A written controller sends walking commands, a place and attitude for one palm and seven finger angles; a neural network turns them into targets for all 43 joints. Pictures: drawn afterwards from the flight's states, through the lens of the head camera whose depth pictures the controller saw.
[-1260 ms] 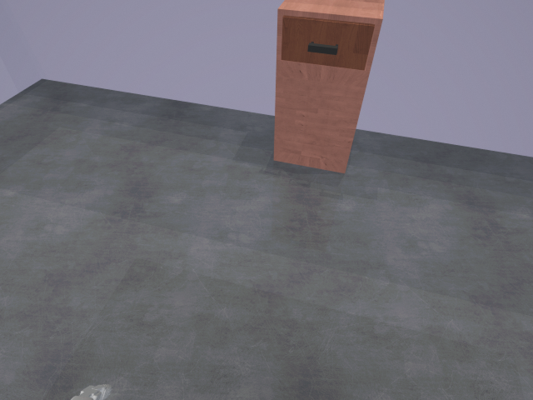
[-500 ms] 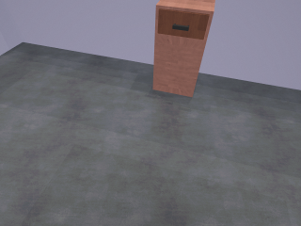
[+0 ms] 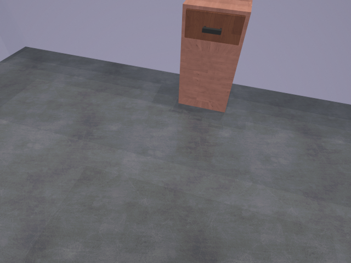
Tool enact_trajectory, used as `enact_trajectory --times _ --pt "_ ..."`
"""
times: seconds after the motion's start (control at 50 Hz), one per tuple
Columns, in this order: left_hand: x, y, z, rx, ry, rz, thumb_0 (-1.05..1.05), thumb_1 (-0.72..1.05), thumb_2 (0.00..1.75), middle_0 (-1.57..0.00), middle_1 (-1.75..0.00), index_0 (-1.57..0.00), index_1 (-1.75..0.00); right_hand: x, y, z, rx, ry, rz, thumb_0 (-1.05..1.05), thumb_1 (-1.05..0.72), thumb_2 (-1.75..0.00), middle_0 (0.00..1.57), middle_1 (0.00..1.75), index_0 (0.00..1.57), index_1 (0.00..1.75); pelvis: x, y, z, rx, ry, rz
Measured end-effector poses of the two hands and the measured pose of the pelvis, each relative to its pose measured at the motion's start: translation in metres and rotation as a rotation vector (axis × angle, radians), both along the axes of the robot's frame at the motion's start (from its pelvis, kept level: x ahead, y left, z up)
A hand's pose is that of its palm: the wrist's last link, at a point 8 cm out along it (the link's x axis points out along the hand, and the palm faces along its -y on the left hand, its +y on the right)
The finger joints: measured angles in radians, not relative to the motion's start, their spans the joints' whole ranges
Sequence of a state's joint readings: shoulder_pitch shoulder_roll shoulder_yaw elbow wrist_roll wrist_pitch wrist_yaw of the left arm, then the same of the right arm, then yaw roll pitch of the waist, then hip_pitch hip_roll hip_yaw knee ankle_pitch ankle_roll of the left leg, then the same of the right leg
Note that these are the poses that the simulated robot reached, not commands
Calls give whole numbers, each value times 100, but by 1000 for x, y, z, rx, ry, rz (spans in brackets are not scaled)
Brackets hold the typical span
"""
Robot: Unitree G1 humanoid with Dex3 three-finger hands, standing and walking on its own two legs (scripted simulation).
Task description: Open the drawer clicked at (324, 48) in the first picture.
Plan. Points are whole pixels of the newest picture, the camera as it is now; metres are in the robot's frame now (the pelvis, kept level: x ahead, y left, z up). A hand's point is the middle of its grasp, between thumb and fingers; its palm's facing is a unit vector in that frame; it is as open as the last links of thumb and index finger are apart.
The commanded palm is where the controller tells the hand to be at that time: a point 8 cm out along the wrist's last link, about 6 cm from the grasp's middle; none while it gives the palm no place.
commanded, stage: look at it before walking up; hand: left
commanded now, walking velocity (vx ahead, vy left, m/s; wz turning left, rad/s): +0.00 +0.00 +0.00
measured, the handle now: (212, 29) +1.46 -0.16 -0.08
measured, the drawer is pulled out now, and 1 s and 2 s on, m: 0.01 0.01 0.01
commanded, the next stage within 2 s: walk to a spot facing it in 0.18 s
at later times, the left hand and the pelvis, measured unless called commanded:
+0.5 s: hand out of the picture +0.06 +0.22 -0.17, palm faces -0.06 -0.96 -0.26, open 7.4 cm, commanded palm none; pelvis +0.03 +0.00 -0.01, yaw -3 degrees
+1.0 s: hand out of the picture +0.11 +0.18 -0.20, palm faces -0.08 -0.99 -0.12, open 7.4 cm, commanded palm none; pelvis +0.21 +0.01 -0.03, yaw -11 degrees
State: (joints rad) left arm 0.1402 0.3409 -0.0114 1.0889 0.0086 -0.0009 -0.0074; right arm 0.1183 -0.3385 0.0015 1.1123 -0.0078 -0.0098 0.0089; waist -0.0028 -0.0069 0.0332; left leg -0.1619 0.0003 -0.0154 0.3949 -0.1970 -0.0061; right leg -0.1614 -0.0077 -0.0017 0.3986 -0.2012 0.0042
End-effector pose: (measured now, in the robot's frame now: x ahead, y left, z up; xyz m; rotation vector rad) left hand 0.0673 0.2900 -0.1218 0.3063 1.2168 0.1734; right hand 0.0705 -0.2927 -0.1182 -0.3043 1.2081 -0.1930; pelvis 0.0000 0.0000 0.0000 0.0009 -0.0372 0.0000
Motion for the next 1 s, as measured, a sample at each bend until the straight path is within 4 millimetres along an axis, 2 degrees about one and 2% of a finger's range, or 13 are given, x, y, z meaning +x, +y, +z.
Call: enact_trajectory --times 0.36,0.52,0.62,0.68,0.72,0.76,0.82,0.86,0.94,0.98,1.0 --pt "5 -2 0 3 8 9 1 91 90 -20 -30 -20 -30 13 2 -1 2 -7 5 1 -91 -90 20 30 20 30 9 -1 0 1 1 -8" --pt "-9 -33 -21 -74 119 6 1 91 90 -20 -30 -20 -30 -9 22 -24 81 46 -75 1 -91 -90 20 30 20 30 36 -6 -9 8 21 -68" --pt "-7 -62 -32 -105 175 15 1 91 90 -20 -30 -20 -30 -30 23 -44 127 127 -153 1 -91 -90 20 30 20 30 63 -20 -20 -3 26 -86" --pt "-6 -77 -33 -119 166 53 1 91 90 -20 -30 -20 -30 -26 23 -45 133 200 -152 1 -91 -90 20 30 20 30 80 -26 -20 -5 37 -81" --pt "-11 -86 -30 -129 195 72 1 91 90 -20 -30 -20 -30 -8 23 -40 131 198 -146 1 -91 -90 20 30 20 30 92 -26 -15 1 38 -98" --pt "-19 -92 -26 -142 255 78 1 91 90 -20 -30 -20 -30 21 23 -34 130 154 -146 2 -91 -90 20 30 20 30 104 -25 -11 4 40 -118" --pt "-25 -96 -21 -162 360 76 1 91 90 -20 -30 -20 -30 76 26 -26 130 52 -146 2 -91 -90 20 30 20 30 125 -19 -8 0 45 -144" --pt "-23 -94 -20 -171 417 74 1 91 90 -20 -30 -20 -30 116 31 -21 131 -21 -139 2 -91 -90 19 30 20 30 140 -14 -9 -6 47 -159" --pt "4 -78 -30 -179 476 76 1 90 90 -20 -30 -20 -30 193 47 -16 123 -148 -114 1 -91 -90 19 30 20 30 179 -1 -18 -19 44 -174" --pt "29 -65 -43 -178 477 66 1 90 90 -20 -30 -20 -30 221 54 -20 103 -205 -114 1 -91 -90 19 30 20 30 201 7 -29 -30 37 -190" --pt "46 -58 -49 -175 467 56 1 90 90 -20 -30 -20 -30 229 58 -20 96 -220 -121 1 -91 -90 19 30 20 30 209 11 -32 -27 30 -201"
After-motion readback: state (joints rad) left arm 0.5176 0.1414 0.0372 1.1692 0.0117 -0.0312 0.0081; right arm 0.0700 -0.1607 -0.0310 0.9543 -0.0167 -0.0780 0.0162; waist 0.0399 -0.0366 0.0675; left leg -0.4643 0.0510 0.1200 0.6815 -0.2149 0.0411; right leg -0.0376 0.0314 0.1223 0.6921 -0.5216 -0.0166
